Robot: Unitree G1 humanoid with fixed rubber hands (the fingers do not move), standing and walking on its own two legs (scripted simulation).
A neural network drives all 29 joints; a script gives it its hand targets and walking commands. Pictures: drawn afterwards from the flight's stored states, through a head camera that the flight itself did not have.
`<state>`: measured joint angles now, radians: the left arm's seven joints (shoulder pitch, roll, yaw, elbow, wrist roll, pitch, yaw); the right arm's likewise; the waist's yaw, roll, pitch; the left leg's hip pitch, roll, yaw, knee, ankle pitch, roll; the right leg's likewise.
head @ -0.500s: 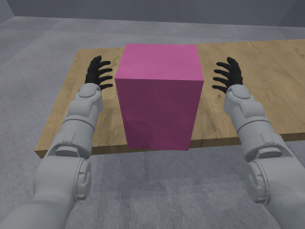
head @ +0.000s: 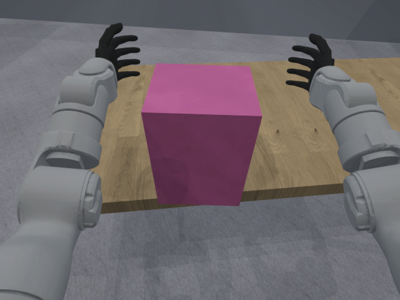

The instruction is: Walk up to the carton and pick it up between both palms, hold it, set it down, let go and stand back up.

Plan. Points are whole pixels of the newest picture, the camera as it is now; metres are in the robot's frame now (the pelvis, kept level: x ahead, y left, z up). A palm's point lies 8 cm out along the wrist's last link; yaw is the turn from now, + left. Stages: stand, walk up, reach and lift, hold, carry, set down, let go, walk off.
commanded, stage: set down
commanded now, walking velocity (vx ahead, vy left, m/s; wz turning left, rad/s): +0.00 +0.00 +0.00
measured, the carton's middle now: (200, 139) +0.44 -0.01 +0.10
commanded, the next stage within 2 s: none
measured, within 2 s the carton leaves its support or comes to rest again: neither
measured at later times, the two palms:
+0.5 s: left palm (107, 128) +0.39 +0.17 +0.18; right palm (320, 127) +0.36 -0.22 +0.19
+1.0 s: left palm (104, 186) +0.33 +0.18 +0.10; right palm (316, 182) +0.30 -0.21 +0.12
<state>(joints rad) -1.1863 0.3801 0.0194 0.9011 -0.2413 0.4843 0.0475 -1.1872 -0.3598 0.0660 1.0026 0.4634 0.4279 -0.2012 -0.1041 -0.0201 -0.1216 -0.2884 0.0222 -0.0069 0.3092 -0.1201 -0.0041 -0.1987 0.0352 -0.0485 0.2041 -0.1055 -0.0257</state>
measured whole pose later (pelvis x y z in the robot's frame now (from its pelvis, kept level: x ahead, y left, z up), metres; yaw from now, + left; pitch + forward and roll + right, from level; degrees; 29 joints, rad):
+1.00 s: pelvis -0.02 +0.00 +0.00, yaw -3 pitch -3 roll +0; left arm -0.31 0.24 0.09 0.05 -0.14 0.62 0.02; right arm -0.31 -0.19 -0.04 0.14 0.28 0.40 -0.21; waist -0.03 -0.05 0.06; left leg -0.13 0.02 0.05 0.31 -0.13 0.00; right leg -0.10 0.03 0.01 0.28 -0.13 -0.02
